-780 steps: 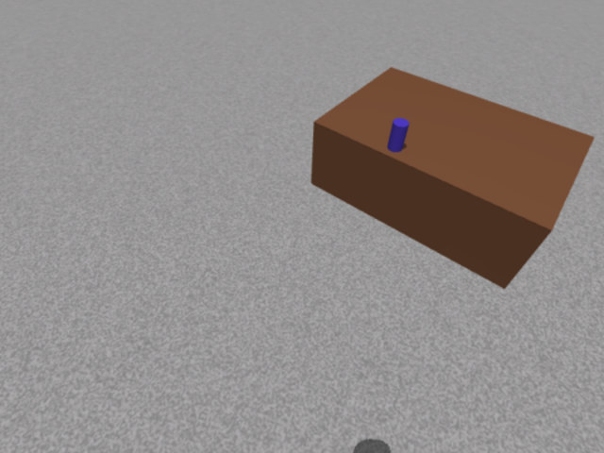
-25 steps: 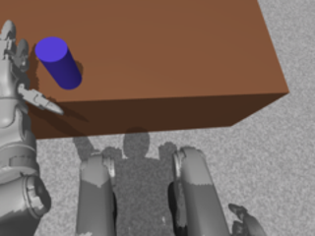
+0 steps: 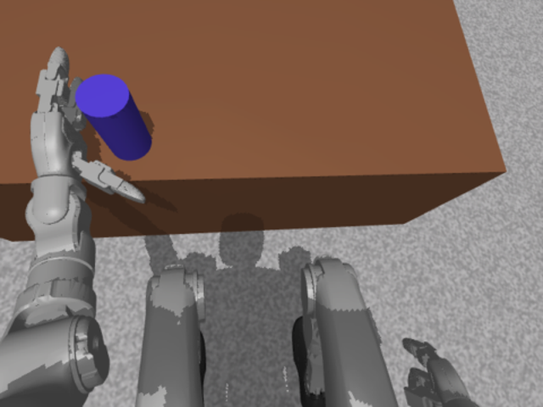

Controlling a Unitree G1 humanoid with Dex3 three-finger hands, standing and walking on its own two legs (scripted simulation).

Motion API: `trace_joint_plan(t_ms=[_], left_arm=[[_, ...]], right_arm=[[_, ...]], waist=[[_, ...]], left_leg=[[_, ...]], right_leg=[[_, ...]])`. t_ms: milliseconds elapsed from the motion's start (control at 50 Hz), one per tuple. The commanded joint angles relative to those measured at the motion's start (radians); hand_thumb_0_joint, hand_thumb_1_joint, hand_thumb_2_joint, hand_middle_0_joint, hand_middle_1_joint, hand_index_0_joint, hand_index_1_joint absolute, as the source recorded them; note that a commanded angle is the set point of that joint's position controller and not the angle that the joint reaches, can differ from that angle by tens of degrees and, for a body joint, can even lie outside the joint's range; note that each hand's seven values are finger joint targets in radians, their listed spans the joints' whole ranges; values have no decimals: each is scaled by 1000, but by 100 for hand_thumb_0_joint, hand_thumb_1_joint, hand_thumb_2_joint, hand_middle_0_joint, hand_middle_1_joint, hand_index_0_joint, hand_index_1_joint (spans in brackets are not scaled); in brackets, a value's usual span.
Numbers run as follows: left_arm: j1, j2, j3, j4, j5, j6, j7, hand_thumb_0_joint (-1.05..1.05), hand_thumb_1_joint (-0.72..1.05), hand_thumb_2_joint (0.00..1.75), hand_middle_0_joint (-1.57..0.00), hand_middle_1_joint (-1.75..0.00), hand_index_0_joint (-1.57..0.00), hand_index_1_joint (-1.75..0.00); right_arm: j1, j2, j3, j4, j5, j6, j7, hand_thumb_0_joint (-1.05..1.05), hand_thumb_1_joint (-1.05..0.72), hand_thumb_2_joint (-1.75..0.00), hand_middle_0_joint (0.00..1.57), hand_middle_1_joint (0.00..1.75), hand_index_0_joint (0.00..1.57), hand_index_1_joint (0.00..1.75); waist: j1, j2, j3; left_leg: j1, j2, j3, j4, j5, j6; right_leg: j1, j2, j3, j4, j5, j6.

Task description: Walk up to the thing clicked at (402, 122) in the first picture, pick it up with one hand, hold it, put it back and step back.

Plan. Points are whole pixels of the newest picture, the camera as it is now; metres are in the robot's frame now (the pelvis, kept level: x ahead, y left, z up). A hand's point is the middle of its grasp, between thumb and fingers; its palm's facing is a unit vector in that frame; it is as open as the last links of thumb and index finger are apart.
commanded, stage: close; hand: left
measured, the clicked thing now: (118, 121) +0.50 +0.19 -0.01
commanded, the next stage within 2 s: settle in 0.84 s
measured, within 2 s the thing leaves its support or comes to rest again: leaves its support in 1.20 s
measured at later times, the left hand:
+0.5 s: hand (111, 126) +0.49 +0.20 +0.00, palm faces +0.09 -1.00 -0.04, open 13.8 cm
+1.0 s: hand (115, 119) +0.51 +0.20 -0.01, palm faces +0.10 -0.99 -0.04, open 9.0 cm
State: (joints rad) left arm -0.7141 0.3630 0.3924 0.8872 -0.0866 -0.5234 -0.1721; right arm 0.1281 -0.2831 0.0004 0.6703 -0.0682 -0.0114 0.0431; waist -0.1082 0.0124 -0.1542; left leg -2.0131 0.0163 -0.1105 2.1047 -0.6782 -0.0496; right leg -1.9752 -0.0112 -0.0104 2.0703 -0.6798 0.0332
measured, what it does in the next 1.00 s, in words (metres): stands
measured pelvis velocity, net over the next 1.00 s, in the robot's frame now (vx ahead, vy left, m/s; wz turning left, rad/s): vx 0.00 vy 0.00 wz -0.01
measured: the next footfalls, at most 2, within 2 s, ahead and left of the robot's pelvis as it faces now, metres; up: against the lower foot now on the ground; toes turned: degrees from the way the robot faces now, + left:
none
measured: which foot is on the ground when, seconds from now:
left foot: down 0.00-1.00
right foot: down 0.00-1.00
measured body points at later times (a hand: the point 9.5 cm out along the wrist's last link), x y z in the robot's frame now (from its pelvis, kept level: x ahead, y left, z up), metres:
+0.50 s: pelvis +0.00 +0.00 +0.00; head +0.20 +0.03 +0.40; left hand +0.48 +0.25 +0.00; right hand +0.09 -0.27 -0.13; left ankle +0.08 +0.14 -0.39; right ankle +0.09 -0.13 -0.39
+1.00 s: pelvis +0.00 +0.00 -0.02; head +0.20 +0.03 +0.38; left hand +0.50 +0.25 -0.01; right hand +0.07 -0.27 -0.14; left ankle +0.08 +0.14 -0.39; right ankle +0.09 -0.13 -0.39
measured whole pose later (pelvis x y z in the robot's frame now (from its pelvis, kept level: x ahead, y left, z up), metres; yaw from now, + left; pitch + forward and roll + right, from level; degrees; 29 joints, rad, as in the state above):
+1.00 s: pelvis +0.00 +0.00 -0.02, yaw +0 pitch +33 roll -3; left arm -0.85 0.44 0.43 1.04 -0.06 -0.53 -0.17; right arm 0.17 -0.28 0.03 0.67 -0.07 0.04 0.05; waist -0.15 0.01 -0.13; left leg -2.06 0.02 -0.11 2.15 -0.68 -0.05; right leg -2.03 0.00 -0.01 2.12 -0.67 0.04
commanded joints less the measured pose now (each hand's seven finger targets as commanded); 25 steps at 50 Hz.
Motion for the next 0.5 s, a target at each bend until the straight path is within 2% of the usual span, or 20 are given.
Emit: trace_joint_plan(t_ms=[0,40,60,80,120,140,160,180,220,240,260,280,300,340,360,380,420,440,480], left_arm=[[-313,223,44,-177,-7,-76,8,0,-56,10,-27,-23,-28,-21],[-320,205,37,-156,-11,-81,0,0,-58,10,-29,-24,-30,-22],[-312,214,50,-148,-16,-82,-3,0,-57,11,-29,-24,-30,-23],[-328,238,58,-159,-17,-85,-5,0,-55,12,-30,-26,-32,-24],[-358,229,57,-177,-17,-89,-10,0,-54,14,-34,-28,-35,-27],[-341,218,49,-142,-17,-86,-12,0,-52,16,-36,-31,-38,-29],[-382,235,44,-173,-14,-92,-15,0,-51,18,-39,-33,-40,-32],[-364,222,48,-150,-11,-92,-15,0,-49,20,-41,-35,-42,-34],[-388,255,59,-175,-2,-94,-9,0,-45,23,-44,-38,-45,-36],[-385,231,44,-176,0,-90,-12,0,-44,23,-46,-39,-47,-37],[-394,209,22,-172,1,-88,-15,0,-42,23,-46,-39,-47,-37],[-391,205,26,-147,-2,-82,-16,0,-39,26,-47,-41,-49,-40],[-397,218,27,-161,1,-82,-16,0,-37,28,-51,-44,-52,-42],[-398,270,59,-164,7,-76,-5,0,-35,30,-55,-48,-57,-46],[-397,243,41,-155,5,-74,-3,0,-36,31,-57,-49,-58,-48],[-421,236,37,-165,1,-73,1,0,-34,34,-59,-52,-60,-50],[-393,205,32,-113,-1,-68,3,0,-29,37,-61,-54,-63,-53],[-405,248,53,-136,5,-72,7,0,-26,38,-63,-56,-64,-54],[-394,250,52,-89,10,-71,9,0,-23,40,-66,-59,-68,-57]], right_arm=[[150,-178,-56,-50,4,-8,-12,0,-92,-90,20,30,20,30],[152,-167,-55,-52,3,-5,-13,0,-93,-90,20,30,20,30],[155,-173,-56,-48,4,-5,-13,0,-93,-90,20,30,20,30],[151,-171,-52,-49,2,-4,-11,0,-92,-90,20,30,20,30],[155,-171,-55,-52,2,-3,-9,0,-93,-90,20,30,20,30],[155,-174,-57,-52,4,-1,-8,0,-93,-90,20,30,20,30],[158,-171,-55,-51,2,0,-8,0,-93,-90,20,30,20,30],[164,-170,-56,-49,3,2,-8,0,-93,-90,20,30,20,30],[163,-176,-55,-58,2,7,-8,0,-93,-90,20,30,20,30],[168,-175,-58,-56,2,8,-8,0,-93,-90,20,30,20,30],[170,-177,-57,-49,2,10,-8,0,-93,-90,20,30,20,30],[174,-181,-56,-42,3,12,-9,0,-93,-90,20,30,20,30],[178,-181,-57,-44,3,12,-11,0,-93,-90,20,30,20,30],[183,-182,-56,-47,4,17,-13,0,-93,-90,20,30,20,30],[177,-174,-51,-52,3,19,-13,0,-93,-90,20,30,20,30],[178,-172,-52,-53,3,18,-12,0,-93,-90,20,30,20,30],[192,-175,-50,-40,4,19,-11,0,-93,-90,20,30,20,30],[192,-178,-52,-40,5,20,-12,0,-92,-90,20,30,20,30],[185,-175,-50,-47,6,23,-13,0,-92,-90,20,30,20,30]], waist=[[-17,85,-619],[-33,18,-609],[-23,11,-613],[-19,25,-619],[-18,50,-641],[-21,49,-632],[-24,63,-648],[-25,64,-647],[-15,116,-665],[-16,126,-671],[-25,142,-665],[-31,135,-644],[-35,135,-649],[-14,139,-654],[-21,129,-652],[-29,113,-657],[-42,100,-621],[-29,115,-625],[-39,86,-583]], left_leg=[[389,-9,80,-234,149,72],[330,-8,88,-213,134,83],[337,-8,88,-210,142,84],[326,-7,94,-202,152,84],[356,-6,90,-211,153,81],[370,-6,87,-218,140,79],[365,-5,88,-212,132,79],[383,-6,82,-223,136,75],[414,-6,77,-238,137,68],[441,-4,73,-248,137,65],[461,-3,68,-248,147,62],[462,-1,59,-251,151,60],[452,-2,62,-248,142,62],[439,-4,72,-244,155,64],[422,-6,79,-237,152,67],[414,-7,82,-225,149,71],[404,-7,74,-228,151,70],[406,-6,73,-233,149,69],[363,-5,73,-232,111,73]], right_leg=[[362,15,-45,-246,191,-65],[410,16,-30,-276,185,-50],[406,17,-26,-274,192,-52],[425,16,-16,-272,200,-50],[400,19,-32,-253,197,-57],[381,21,-37,-254,182,-60],[388,22,-31,-255,174,-59],[368,23,-44,-243,173,-64],[352,21,-51,-228,172,-71],[337,21,-55,-228,172,-73],[319,19,-57,-222,181,-75],[302,18,-60,-218,183,-75],[306,18,-59,-224,178,-73],[330,18,-53,-228,188,-73],[346,19,-50,-234,190,-70],[355,19,-45,-242,193,-68],[337,16,-52,-233,195,-68],[329,18,-53,-230,189,-70],[316,19,-56,-236,152,-68]])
